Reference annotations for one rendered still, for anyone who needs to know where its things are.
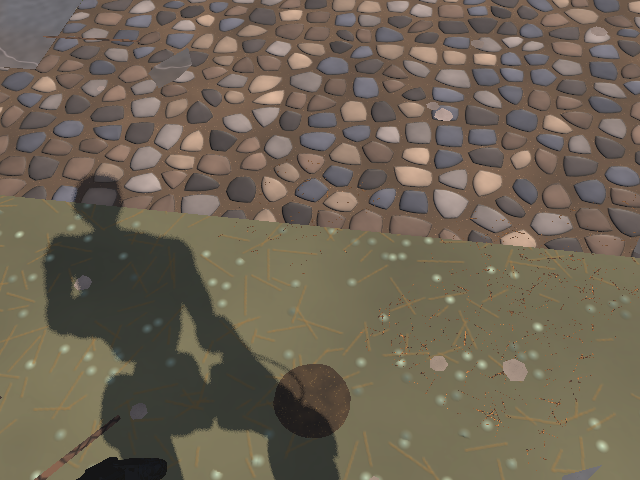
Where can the robot left hand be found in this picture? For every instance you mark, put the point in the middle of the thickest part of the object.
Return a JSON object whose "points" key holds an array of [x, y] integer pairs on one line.
{"points": [[127, 469]]}

